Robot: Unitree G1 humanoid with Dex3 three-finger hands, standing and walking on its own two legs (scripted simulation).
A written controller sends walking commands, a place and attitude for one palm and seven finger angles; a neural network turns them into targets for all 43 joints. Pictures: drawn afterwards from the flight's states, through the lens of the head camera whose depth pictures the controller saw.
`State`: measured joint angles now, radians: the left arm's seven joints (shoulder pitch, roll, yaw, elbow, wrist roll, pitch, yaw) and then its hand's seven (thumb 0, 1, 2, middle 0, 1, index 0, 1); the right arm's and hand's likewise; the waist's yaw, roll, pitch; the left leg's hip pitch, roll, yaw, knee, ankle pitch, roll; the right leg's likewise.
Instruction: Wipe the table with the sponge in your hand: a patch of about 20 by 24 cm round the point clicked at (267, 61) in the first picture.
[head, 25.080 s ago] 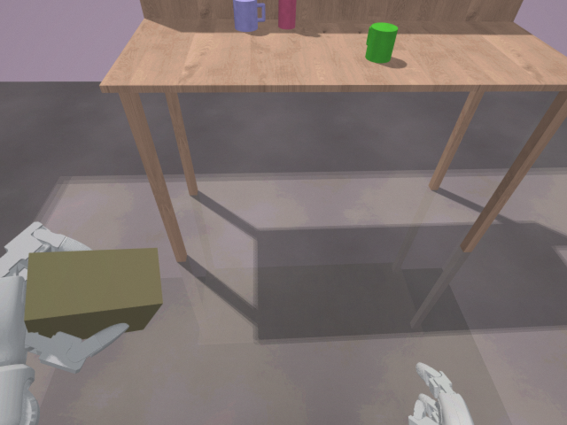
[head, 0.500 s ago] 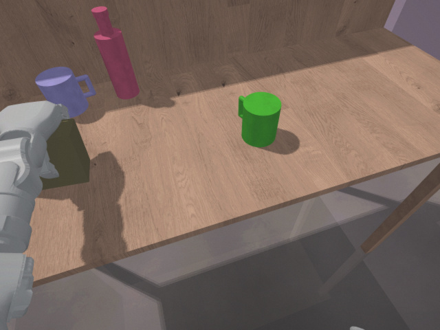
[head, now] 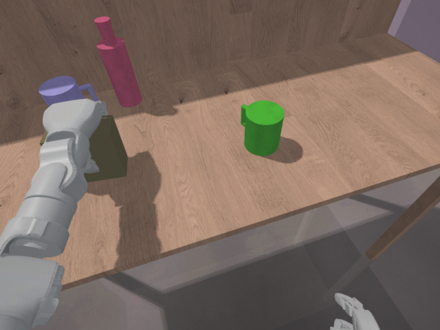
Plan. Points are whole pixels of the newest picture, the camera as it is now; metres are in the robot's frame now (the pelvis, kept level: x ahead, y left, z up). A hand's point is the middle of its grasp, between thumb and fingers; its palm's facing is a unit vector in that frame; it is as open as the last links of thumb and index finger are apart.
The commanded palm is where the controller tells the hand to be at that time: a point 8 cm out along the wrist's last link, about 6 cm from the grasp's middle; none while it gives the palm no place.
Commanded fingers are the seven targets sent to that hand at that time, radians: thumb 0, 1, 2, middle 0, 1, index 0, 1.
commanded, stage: slide across to the middle lane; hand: left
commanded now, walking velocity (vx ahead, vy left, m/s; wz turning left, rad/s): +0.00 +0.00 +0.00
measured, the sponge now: (92, 157) +0.40 +0.29 +0.09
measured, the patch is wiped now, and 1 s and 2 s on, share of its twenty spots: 0.55 0.75 0.75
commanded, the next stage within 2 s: wipe back along the middle lane in 0.08 s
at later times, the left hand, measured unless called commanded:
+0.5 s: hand (95, 146) +0.39 +0.27 +0.13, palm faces +0.00 -0.02 -1.00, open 10.3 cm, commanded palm +0.36 +0.26 +0.18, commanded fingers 0.00 0.10 1.30 -1.20 -1.60 -1.20 -1.60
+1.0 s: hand (97, 163) +0.36 +0.25 +0.13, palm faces +0.06 -0.02 -1.00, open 10.3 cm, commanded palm +0.31 +0.24 +0.16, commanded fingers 0.00 0.10 1.30 -1.20 -1.60 -1.20 -1.60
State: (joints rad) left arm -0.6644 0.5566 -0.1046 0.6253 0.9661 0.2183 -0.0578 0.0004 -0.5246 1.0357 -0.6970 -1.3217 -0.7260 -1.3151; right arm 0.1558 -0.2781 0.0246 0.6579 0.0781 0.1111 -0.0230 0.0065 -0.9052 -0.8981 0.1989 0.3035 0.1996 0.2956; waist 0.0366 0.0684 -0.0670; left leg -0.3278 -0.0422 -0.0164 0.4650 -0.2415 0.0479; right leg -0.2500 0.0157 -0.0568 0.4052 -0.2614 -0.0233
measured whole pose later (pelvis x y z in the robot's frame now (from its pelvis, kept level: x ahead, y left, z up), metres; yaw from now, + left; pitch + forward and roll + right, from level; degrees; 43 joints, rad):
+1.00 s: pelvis +0.01 -0.01 +0.00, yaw -1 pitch +4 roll +0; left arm -0.35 0.48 -0.15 0.20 0.95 0.45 -0.04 0.00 -0.51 1.04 -0.68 -1.33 -0.71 -1.33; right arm 0.10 -0.29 0.04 0.61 0.09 0.16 0.00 0.01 -0.91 -0.90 0.20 0.30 0.20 0.30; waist 0.07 0.10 -0.09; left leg -0.28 -0.03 0.00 0.49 -0.27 0.04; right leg -0.21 0.03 -0.04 0.45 -0.30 -0.03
